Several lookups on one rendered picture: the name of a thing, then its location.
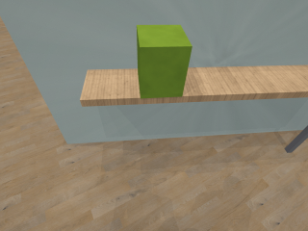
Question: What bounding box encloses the carton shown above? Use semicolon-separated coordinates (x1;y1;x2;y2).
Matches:
137;24;193;99

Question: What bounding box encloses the table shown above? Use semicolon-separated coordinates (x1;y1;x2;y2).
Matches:
80;64;308;153

